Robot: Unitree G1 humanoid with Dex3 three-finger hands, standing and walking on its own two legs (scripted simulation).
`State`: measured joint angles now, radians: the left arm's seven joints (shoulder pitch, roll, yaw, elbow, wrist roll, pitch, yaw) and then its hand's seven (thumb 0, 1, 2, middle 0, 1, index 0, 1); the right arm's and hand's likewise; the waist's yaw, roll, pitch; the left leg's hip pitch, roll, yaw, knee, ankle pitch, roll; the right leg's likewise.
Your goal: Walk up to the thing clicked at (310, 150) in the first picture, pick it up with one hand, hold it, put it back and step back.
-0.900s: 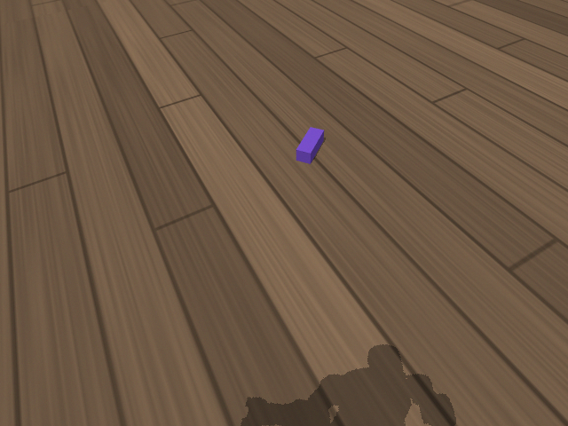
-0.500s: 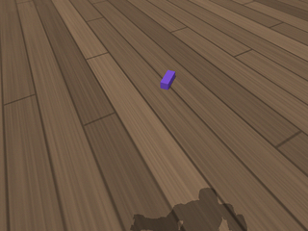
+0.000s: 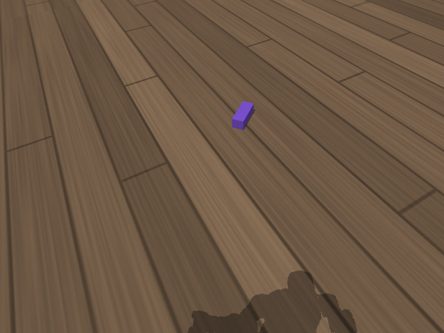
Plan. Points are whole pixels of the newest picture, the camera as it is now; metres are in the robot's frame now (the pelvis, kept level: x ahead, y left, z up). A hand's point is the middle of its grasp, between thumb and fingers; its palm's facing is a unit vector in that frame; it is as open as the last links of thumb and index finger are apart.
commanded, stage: stand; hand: left
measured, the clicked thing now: (243, 115) +1.56 -0.06 -0.75
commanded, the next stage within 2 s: walk up in 0.22 s
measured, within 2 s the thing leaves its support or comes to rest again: neither
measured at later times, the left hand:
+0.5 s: hand out of the picture +0.09 +0.34 -0.16, palm faces +0.26 -0.90 -0.34, open 7.4 cm
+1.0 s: hand (112, 276) +0.27 +0.30 -0.16, palm faces +0.44 -0.82 -0.36, open 7.4 cm
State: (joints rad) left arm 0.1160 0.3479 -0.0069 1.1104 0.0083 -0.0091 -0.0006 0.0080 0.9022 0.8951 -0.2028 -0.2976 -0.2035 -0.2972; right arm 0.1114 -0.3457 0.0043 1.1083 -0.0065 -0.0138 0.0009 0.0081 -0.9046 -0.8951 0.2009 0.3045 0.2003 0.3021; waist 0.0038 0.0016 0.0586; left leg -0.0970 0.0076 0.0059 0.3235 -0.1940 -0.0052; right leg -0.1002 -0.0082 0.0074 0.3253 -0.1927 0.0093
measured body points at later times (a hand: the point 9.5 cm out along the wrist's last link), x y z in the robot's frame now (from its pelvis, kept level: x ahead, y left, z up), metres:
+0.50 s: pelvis +0.05 +0.03 -0.02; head +0.04 +0.07 +0.43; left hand +0.07 +0.39 -0.14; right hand +0.18 -0.32 -0.09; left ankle +0.09 +0.16 -0.75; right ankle -0.01 -0.12 -0.74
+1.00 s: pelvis +0.30 -0.02 -0.04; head +0.30 +0.00 +0.41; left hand +0.24 +0.34 -0.14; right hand +0.51 -0.32 -0.12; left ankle +0.10 +0.14 -0.73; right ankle +0.46 -0.12 -0.75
